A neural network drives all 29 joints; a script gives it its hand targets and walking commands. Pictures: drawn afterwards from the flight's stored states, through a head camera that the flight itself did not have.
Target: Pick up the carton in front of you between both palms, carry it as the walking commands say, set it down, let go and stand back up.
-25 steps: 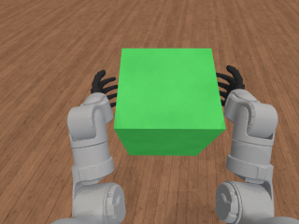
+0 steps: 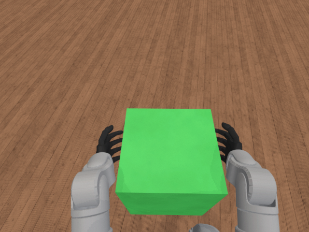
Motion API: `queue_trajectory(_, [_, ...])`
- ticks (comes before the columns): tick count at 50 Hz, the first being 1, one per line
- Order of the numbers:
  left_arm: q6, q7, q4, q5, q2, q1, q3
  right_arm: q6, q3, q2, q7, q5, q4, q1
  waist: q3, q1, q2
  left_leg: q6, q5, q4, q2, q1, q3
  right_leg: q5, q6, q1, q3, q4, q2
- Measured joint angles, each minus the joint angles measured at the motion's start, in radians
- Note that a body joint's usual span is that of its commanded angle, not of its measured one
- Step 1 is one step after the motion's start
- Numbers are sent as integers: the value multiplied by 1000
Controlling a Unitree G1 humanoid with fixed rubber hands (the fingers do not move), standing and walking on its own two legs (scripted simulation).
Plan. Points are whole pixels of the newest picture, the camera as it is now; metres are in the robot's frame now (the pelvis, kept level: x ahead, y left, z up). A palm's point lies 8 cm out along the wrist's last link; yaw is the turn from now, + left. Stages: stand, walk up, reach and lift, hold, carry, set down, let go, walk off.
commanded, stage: carry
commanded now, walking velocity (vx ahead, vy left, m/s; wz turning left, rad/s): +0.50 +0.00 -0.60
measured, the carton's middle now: (167, 166) +0.27 +0.00 -0.02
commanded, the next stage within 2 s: none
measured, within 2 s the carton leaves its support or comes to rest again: neither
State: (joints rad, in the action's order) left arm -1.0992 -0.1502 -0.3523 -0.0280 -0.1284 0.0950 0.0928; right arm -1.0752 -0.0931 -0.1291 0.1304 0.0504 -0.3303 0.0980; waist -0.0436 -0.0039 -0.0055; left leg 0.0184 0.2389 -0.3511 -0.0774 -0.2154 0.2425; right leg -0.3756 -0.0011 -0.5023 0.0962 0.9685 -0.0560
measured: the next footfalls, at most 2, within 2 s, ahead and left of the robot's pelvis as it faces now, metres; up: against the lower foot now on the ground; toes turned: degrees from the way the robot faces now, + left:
right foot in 0.22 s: +0.32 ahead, -0.11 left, +0.00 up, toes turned -15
left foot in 0.70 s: +0.69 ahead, +0.00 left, +0.00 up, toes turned -15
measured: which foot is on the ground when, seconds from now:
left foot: down 0.00-0.24, up 0.26-0.68, down 0.70-1.00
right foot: up 0.00-0.20, down 0.22-0.72, up 0.74-1.00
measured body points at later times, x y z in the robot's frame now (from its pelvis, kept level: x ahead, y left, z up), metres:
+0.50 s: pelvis +0.33 -0.06 +0.00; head +0.30 -0.07 +0.45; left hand +0.59 +0.04 +0.09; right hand +0.53 -0.26 +0.08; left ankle +0.44 +0.10 -0.70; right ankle +0.28 -0.10 -0.75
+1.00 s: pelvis +0.63 -0.10 +0.00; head +0.63 -0.07 +0.45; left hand +0.91 -0.12 +0.08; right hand +0.72 -0.36 +0.09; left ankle +0.65 +0.01 -0.75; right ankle +0.61 -0.26 -0.68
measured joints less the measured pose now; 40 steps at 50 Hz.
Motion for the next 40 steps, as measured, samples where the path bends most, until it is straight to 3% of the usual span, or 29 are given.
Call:
queue_trajectory(7, [14,12,-169,-14,-6,-178,-74,15,52,-7,2,-27,-167,-178,-29,44,-2,-62,127,78,-33,245,73,234,-34,-63,78,-349,23])
queue_trajectory(9, [-1,12,-202,-12,-6,-199,-80,2,60,-8,6,-33,-197,-199,-38,44,-7,-91,195,32,-55,308,92,279,-56,-29,118,-410,47])
queue_trajectory(11, [-22,9,-214,-4,-6,-199,-82,-16,60,-8,10,-36,-218,-211,-51,34,-6,-115,268,-131,-92,325,102,292,-79,45,146,-462,77])
queue_trajectory(12, [-26,6,-200,-2,-6,-190,-82,-26,52,-8,12,-36,-214,-203,-59,18,-21,-114,237,-288,-130,285,79,251,-101,51,150,-419,94])
queue_trajectory(13, [-32,3,-183,0,-6,-176,-77,-35,46,-7,13,-36,-200,-189,-66,1,-26,-118,238,-481,-131,209,5,204,-120,51,143,-375,104])
queue_trajectory(15, [-49,-4,-157,5,-5,-160,-69,-54,39,-5,14,-33,-175,-172,-71,-21,-21,-111,242,-801,-81,35,-135,163,-133,86,119,-378,117])
queue_trajectory(17, [-64,-7,-155,12,-7,-166,-61,-70,43,-4,13,-30,-166,-170,-76,-34,-14,-96,203,-897,-55,-105,-186,167,-128,142,88,-442,129])
queue_trajectory(20, [-70,-9,-159,16,-7,-170,-55,-74,51,-5,10,-21,-164,-171,-91,-42,-7,-85,144,-774,-57,-251,-201,172,-124,219,36,-537,138])
queue_trajectory(24, [-60,-7,-151,24,-5,-160,-53,-66,52,-6,14,-17,-171,-173,-115,-31,-9,-100,31,-500,-67,-354,-206,167,-113,310,-29,-636,140])
queue_trajectory(29, [-52,4,-159,21,-7,-173,-59,-73,53,-7,26,-23,-196,-188,-134,-11,-11,-113,-128,-279,-61,-395,-195,121,-92,422,-105,-708,136])
queue_trajectory(33, [-55,6,-161,16,-7,-187,-63,-80,52,-8,29,-28,-198,-197,-143,-14,-3,-107,-164,-170,-32,-361,-161,37,-70,499,-163,-701,128])
queue_trajectory(35, [-57,4,-171,13,-8,-191,-60,-77,55,-7,28,-31,-193,-192,-140,-23,10,-100,-148,-91,-10,-291,-124,-38,-56,514,-198,-629,119])
queue_trajectory(36, [-57,4,-174,12,-7,-190,-52,-69,63,-6,26,-30,-176,-184,-137,-25,28,-72,-191,-88,0,-271,-106,-87,-51,486,-200,-528,107])
queue_trajectory(38, [-58,3,-157,10,-7,-182,-28,-50,76,-4,22,-23,-123,-164,-125,-19,53,-17,-157,-148,-6,-260,-62,-74,-48,344,-166,-206,91])
queue_trajectory(40, [-62,1,-147,4,-7,-181,-33,-43,71,-5,17,-21,-110,-173,-108,-10,50,1,-106,-142,-21,-211,-32,-31,-53,205,-113,47,79])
